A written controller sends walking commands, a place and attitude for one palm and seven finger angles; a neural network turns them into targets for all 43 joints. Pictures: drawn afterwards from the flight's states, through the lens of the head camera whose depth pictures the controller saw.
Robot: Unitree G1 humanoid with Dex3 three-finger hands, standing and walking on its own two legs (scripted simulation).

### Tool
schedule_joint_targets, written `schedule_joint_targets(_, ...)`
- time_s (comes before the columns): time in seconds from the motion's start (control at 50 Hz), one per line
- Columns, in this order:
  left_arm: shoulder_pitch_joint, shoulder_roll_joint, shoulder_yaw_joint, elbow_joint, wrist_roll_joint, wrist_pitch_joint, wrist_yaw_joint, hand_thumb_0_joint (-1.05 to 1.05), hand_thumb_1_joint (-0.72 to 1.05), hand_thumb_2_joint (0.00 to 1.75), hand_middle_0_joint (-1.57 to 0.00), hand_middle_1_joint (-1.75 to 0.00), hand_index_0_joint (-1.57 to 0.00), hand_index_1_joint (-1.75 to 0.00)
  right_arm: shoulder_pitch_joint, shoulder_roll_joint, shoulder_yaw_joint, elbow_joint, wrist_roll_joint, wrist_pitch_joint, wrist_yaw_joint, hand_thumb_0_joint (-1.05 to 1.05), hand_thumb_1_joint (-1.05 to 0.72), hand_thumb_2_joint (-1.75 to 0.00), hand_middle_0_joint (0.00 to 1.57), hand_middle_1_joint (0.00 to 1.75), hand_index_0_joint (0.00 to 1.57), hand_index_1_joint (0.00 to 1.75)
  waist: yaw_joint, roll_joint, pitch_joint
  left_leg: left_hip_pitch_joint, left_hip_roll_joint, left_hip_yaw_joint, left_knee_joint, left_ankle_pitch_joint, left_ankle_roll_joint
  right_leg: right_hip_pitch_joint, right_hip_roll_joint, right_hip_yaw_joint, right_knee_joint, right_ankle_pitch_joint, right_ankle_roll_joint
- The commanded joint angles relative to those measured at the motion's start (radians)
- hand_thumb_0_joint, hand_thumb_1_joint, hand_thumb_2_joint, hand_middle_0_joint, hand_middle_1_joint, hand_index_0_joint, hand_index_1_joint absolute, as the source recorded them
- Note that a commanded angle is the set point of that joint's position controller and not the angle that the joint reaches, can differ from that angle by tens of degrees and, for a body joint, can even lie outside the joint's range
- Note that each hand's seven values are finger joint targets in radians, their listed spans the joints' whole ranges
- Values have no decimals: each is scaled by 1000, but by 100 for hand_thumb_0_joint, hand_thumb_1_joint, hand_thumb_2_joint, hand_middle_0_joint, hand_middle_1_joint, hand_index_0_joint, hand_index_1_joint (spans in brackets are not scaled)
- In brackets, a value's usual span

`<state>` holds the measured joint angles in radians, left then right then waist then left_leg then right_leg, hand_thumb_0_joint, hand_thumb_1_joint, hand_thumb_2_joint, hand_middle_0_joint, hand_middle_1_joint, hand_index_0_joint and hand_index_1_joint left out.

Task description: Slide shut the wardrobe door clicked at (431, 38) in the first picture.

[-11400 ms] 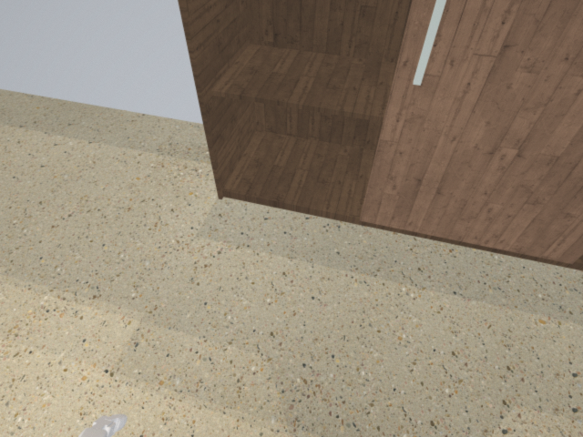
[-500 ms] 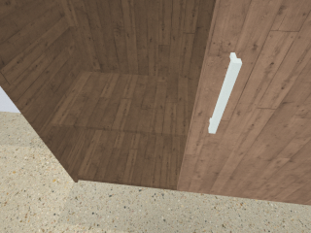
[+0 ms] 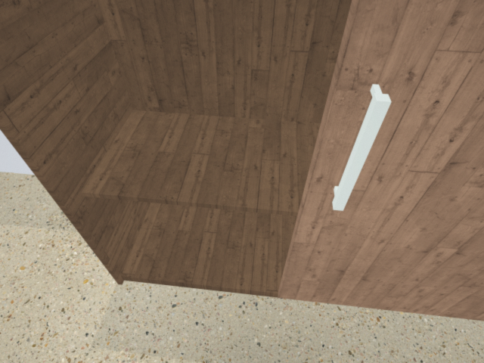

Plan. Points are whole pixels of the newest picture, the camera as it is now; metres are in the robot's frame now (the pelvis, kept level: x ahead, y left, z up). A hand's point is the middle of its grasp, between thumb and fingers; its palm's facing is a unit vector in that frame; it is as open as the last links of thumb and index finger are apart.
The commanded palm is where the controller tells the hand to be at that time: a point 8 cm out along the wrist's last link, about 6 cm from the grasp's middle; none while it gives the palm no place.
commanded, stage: look again from close up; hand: right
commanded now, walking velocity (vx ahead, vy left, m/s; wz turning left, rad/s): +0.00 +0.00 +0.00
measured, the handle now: (354, 155) +0.47 -0.18 +0.10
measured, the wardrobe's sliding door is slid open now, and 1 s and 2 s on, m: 0.67 0.67 0.67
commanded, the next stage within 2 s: raise the hand with hooked fingers in 0.10 s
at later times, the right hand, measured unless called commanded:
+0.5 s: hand (350, 313) +0.21 -0.15 +0.01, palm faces +0.11 +0.99 -0.04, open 7.9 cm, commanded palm +0.12 -0.22 -0.04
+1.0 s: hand (382, 330) +0.19 -0.19 +0.00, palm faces +0.02 +1.00 -0.04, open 10.9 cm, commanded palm +0.14 -0.26 +0.03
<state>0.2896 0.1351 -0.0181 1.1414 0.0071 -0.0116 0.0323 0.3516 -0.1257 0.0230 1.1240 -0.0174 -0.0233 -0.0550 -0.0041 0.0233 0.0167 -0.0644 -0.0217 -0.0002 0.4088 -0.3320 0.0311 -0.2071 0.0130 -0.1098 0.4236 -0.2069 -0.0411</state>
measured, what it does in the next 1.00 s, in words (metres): lowers itself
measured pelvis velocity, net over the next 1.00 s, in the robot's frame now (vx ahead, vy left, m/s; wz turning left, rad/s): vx -0.05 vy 0.03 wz -0.05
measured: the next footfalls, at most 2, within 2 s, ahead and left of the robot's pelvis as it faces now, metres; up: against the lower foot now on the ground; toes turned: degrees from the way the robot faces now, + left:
none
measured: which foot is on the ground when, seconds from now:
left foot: down 0.00-1.00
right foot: down 0.00-1.00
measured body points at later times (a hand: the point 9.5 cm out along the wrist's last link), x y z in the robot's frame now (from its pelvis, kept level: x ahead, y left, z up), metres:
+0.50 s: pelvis -0.04 +0.02 -0.03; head -0.02 +0.03 +0.42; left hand +0.13 +0.28 -0.11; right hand +0.20 -0.20 +0.02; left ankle -0.07 +0.10 -0.74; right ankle +0.02 -0.09 -0.74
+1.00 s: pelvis -0.05 +0.03 -0.06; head +0.00 +0.03 +0.39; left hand +0.11 +0.24 -0.16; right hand +0.18 -0.25 +0.01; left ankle -0.07 +0.10 -0.74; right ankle +0.01 -0.09 -0.74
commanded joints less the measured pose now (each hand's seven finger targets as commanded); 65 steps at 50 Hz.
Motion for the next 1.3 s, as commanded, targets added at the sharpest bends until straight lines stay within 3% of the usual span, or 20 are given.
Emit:
schedule_joint_targets(0.0,62,90,15,-23,-1,-13,1,0,90,90,-20,-30,-20,-30,110,-83,-19,-12,1,-6,-3,0,-90,-90,20,30,20,30,3,2,67,-148,122,-82,-88,260,3,89,-130,133,-56,189,-8)
schedule_joint_targets(0.16,65,92,16,-23,0,-10,1,0,90,90,-20,-30,-20,-30,110,-79,-20,-13,3,-5,-2,0,-90,-90,20,30,20,30,3,-7,60,-150,120,-80,-94,228,5,101,-130,138,-64,170,-6)
schedule_joint_targets(0.18,-46,150,11,-151,-5,-21,-5,0,90,90,-20,-30,-20,-30,32,-205,8,-89,5,-39,7,0,-90,-90,20,30,20,30,18,-76,199,-232,88,-69,-84,368,15,8,-51,163,25,237,-10)
schedule_joint_targets(0.2,-104,316,28,-481,-70,-171,29,0,90,90,-20,-30,-20,-30,-700,-393,-81,-1558,175,-188,3,0,-88,-89,20,32,20,32,110,-197,-237,-256,34,-43,-27,465,23,194,-31,64,74,330,-16)
schedule_joint_targets(0.22,-35,265,25,-415,-31,-258,48,0,90,90,-20,-30,-20,-30,-315,-300,-84,-1365,123,-117,-32,0,-85,-88,20,33,20,33,34,-337,-368,-200,18,-19,70,334,26,390,-60,81,21,476,12)
schedule_joint_targets(0.24,-60,239,27,-310,-29,-275,51,0,90,90,-20,-30,-20,-30,-194,-180,-65,-1071,115,-65,-64,0,-83,-87,21,34,21,34,40,-181,-232,-262,25,21,74,191,5,275,-92,85,3,453,21)
schedule_joint_targets(0.28,-53,225,47,-372,-65,-289,34,0,90,90,-20,-30,-20,-30,-7,23,75,-1097,147,14,-36,0,-78,-85,21,37,21,37,64,12,-82,-332,6,58,60,170,-4,56,-68,125,32,198,-15)
schedule_joint_targets(0.36,-45,259,76,-473,-10,-385,40,0,90,90,-20,-30,-20,-30,-52,-69,3,-1206,149,-162,-10,0,-69,-81,22,43,22,43,91,152,-164,-479,14,50,134,123,-40,-63,-22,162,197,81,-20)
schedule_joint_targets(0.44,-108,234,89,-541,-15,-372,-21,0,90,90,-20,-30,-20,-30,207,-71,-144,-964,238,-362,146,0,-60,-77,22,50,22,50,-32,237,-127,-534,51,-10,281,114,-44,-371,-8,151,340,-40,39)
schedule_joint_targets(0.48,-116,242,100,-585,-27,-345,-41,0,90,90,-20,-30,-20,-30,251,-168,-296,-963,298,-473,261,0,-55,-75,22,53,22,53,-92,134,-213,-466,61,-58,368,235,-30,-435,1,129,407,2,53)
schedule_joint_targets(0.52,-154,241,106,-662,-23,-304,-43,0,90,90,-20,-30,-20,-30,214,-236,-324,-1057,265,-468,295,0,-50,-73,23,55,23,55,-107,-61,-253,-452,60,-76,391,235,-21,-427,14,79,423,8,44)
schedule_joint_targets(0.56,-180,232,98,-730,-29,-265,-41,0,90,90,-20,-30,-20,-30,118,-258,-302,-1174,236,-403,272,0,-46,-71,23,58,23,58,-82,-150,-207,-513,44,-76,367,104,-17,-398,16,68,422,-38,26)
schedule_joint_targets(0.6,-162,229,96,-763,-25,-253,-30,0,90,90,-20,-30,-20,-30,-25,-271,-300,-1319,238,-386,234,0,-41,-69,24,62,24,62,-40,-107,-211,-549,36,-102,346,27,-30,-389,3,99,443,-69,12)
schedule_joint_targets(0.74,-73,232,61,-638,-24,-378,24,0,90,90,-20,-30,-20,-30,-302,-212,-191,-1451,319,-577,287,0,-25,-62,25,72,25,72,88,-81,-248,-662,7,-101,347,16,-42,-343,-33,173,538,-69,0)
schedule_joint_targets(0.8,-61,258,53,-607,-44,-395,44,0,90,90,-20,-30,-20,-30,-270,-255,-199,-1297,324,-493,374,0,-18,-59,25,76,25,76,88,-39,-246,-627,27,-150,307,13,-79,-380,-32,180,540,-89,-2)
schedule_joint_targets(0.86,-103,267,52,-626,-58,-365,61,0,90,90,-20,-30,-20,-30,-188,-352,-319,-1177,334,-304,424,0,-11,-56,26,81,26,81,15,68,-276,-489,74,-207,251,6,-112,-426,-22,185,489,-108,7)
schedule_joint_targets(0.92,-148,244,50,-654,-61,-331,64,0,90,90,-20,-30,-20,-30,-111,-396,-461,-1193,371,-170,394,0,-4,-53,26,86,26,86,-67,40,-351,-352,107,-209,262,172,-117,-387,-18,184,443,-39,25)
schedule_joint_targets(1.0,-131,226,49,-659,-49,-332,51,0,90,90,-20,-30,-20,-30,-116,-370,-515,-1356,398,-211,304,0,6,-49,27,92,27,92,-66,7,-352,-340,62,-109,295,411,-104,-283,-20,172,386,92,29)
schedule_joint_targets(1.12,-87,265,60,-637,-46,-358,32,0,90,90,-20,-30,-20,-30,-165,-302,-362,-1296,360,-316,326,0,20,-43,28,100,28,100,8,-28,-211,-517,-11,-9,287,170,-59,-213,-26,165,335,42,14)
schedule_joint_targets(1.28,-97,280,50,-653,-50,-372,60,0,90,90,-20,-30,-20,-30,-270,-447,-475,-1407,380,-243,347,0,38,-35,29,112,29,112,-34,-131,-325,-445,-39,57,253,105,-13,-64,-32,199,235,58,20)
